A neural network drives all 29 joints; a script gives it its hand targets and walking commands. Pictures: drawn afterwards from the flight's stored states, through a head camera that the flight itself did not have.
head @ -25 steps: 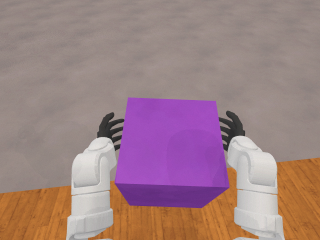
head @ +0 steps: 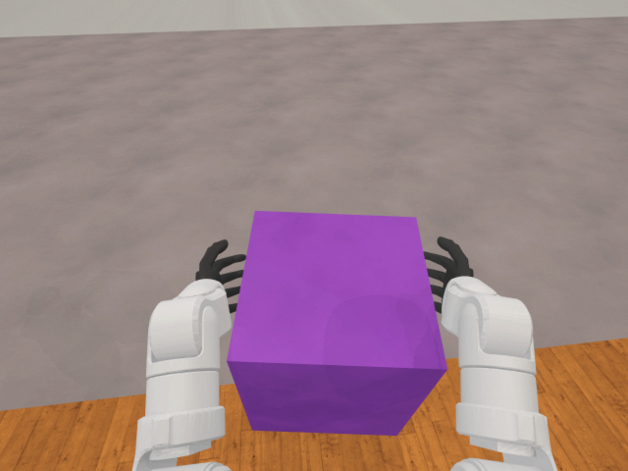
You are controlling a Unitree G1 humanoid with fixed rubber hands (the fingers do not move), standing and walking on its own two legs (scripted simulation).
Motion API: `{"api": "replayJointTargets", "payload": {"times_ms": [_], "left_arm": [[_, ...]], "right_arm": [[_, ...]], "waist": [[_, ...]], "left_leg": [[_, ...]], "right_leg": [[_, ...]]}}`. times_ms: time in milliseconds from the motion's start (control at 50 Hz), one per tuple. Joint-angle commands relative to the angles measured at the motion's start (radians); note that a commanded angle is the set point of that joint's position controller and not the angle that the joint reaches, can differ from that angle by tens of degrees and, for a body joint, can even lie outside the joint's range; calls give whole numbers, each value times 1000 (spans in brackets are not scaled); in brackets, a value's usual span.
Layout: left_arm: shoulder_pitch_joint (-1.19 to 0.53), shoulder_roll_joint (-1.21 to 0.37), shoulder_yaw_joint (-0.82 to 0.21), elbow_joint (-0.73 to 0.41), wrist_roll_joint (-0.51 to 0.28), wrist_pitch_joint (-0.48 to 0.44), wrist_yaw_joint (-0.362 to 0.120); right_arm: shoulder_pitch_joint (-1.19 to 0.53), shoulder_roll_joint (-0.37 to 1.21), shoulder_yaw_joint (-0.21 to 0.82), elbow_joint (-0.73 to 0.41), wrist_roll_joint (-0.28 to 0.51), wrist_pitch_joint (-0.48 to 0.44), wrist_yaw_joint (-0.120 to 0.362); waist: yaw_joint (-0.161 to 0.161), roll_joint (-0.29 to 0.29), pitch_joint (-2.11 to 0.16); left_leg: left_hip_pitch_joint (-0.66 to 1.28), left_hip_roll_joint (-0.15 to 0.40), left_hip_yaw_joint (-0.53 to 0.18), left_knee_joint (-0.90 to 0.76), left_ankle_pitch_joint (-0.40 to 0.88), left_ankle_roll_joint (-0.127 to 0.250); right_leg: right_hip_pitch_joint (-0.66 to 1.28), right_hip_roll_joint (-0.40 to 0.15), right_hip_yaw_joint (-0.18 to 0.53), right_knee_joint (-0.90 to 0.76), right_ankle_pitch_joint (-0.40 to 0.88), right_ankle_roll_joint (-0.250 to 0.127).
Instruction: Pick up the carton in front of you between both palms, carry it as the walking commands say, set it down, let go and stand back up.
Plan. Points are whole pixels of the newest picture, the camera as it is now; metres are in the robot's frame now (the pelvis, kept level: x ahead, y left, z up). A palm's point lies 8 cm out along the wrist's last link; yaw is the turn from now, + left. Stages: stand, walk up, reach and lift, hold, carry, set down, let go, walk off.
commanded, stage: carry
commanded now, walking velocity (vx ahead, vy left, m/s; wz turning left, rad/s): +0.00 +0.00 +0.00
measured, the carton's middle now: (329, 329) +0.32 +0.00 +0.04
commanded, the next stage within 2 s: none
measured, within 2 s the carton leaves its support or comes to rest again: neither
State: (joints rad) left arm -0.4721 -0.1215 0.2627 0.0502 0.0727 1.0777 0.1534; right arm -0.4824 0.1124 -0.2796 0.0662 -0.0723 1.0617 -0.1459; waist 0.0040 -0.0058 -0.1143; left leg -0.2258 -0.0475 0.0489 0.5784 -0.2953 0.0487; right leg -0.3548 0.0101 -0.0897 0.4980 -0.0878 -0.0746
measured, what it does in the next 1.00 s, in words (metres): stands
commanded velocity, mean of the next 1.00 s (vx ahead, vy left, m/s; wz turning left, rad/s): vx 0.10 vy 0.00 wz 0.00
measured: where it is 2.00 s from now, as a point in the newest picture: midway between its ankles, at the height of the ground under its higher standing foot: (345, 434)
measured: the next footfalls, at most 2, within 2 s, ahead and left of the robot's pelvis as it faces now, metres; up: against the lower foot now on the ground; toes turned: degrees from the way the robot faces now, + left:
left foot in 1.68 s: +0.48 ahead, +0.03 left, -0.03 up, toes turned +1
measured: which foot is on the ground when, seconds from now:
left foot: down 0.00-1.00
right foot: down 0.00-1.00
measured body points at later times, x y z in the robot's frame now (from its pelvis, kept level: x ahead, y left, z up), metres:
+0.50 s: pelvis -0.01 +0.01 +0.00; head -0.03 +0.01 +0.45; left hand +0.33 +0.16 +0.11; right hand +0.33 -0.15 +0.11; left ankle -0.05 +0.08 -0.73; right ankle +0.06 -0.09 -0.73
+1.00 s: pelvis +0.01 +0.01 +0.00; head -0.02 +0.00 +0.45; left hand +0.34 +0.16 +0.11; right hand +0.34 -0.15 +0.11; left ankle -0.05 +0.08 -0.73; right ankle +0.05 -0.09 -0.72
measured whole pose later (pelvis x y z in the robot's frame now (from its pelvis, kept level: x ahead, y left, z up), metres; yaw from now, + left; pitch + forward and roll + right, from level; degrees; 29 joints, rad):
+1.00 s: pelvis +0.01 +0.01 +0.00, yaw +0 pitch +2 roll +0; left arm -0.46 -0.11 0.28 0.04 0.06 1.09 0.15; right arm -0.48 0.13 -0.27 0.07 -0.08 1.08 -0.15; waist -0.02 0.01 -0.13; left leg -0.23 -0.04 0.06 0.60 -0.33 0.07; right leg -0.41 0.00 -0.09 0.66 -0.32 -0.07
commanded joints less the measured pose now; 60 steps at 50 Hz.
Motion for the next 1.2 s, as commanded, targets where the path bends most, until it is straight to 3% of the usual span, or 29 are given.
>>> {"api": "replayJointTargets", "payload": {"times_ms": [0,380,800,860,900,920,960,1000,1040,1100,1120,1140,1160,1180], "left_arm": [[-610,-752,-553,-56,-162,-19,-1],[-628,-768,-564,-76,-178,-14,-7],[-625,-761,-563,-80,-176,-7,-8],[-630,-765,-565,-75,-178,-7,-9],[-650,-762,-567,-71,-177,-9,-8],[-656,-759,-566,-65,-176,-11,-8],[-650,-751,-559,-51,-174,-13,-4],[-640,-747,-548,-47,-170,-14,-1],[-620,-745,-536,-44,-163,-17,1],[-594,-737,-522,-42,-153,-24,2],[-577,-734,-518,-38,-149,-27,3],[-557,-731,-512,-33,-144,-29,5],[-533,-720,-504,-29,-135,-30,6],[-500,-698,-496,-20,-121,-32,10]], "right_arm": [[-587,766,563,-45,173,-1,0],[-598,782,570,-59,177,4,4],[-596,776,571,-65,177,10,5],[-604,775,570,-65,177,9,5],[-607,773,566,-54,174,9,3],[-612,769,565,-54,171,9,2],[-613,759,569,-46,172,6,0],[-626,759,582,-58,189,-1,-2],[-642,774,601,-76,212,-9,-1],[-647,792,628,-89,242,-19,3],[-645,796,636,-88,249,-21,5],[-636,801,643,-82,256,-22,6],[-615,802,646,-75,260,-22,7],[-610,804,648,-80,266,-19,8]], "waist": [[0,4,-259],[-1,1,-293],[-2,2,-285],[-10,28,-257],[-30,71,-179],[-41,95,-133],[-65,125,-101],[-78,118,-127],[-84,112,-162],[-82,127,-180],[-68,125,-193],[-34,108,-232],[6,59,-298],[50,-120,-363]], "left_leg": [[-21,168,-142,-108,201,28],[3,165,-134,-83,263,29],[0,169,-132,-88,260,29],[-19,174,-166,-153,-26,60],[-29,219,-267,-233,-241,119],[-10,261,-332,-266,-266,148],[94,329,-423,-264,-117,203],[224,353,-424,-232,140,218],[274,333,-364,-190,301,197],[242,290,-280,-141,344,156],[203,261,-226,-97,364,131],[110,221,-136,-9,415,89],[-22,182,-65,134,419,43],[-262,83,10,400,205,-17]], "right_leg": [[187,-151,147,-35,169,-26],[190,-158,143,-20,230,-26],[183,-158,136,-22,208,-21],[130,-119,107,-20,-93,-21],[12,-56,49,62,-301,-11],[-73,-24,8,126,-310,-3],[-231,-18,20,225,-318,-7],[-330,-33,40,257,-306,-5],[-320,-18,23,244,-291,5],[-222,16,-11,152,-249,15],[-133,33,-31,74,-204,12],[61,51,-58,-35,-114,5],[304,2,7,-71,-64,-18],[512,-217,372,-116,-94,-104]]}}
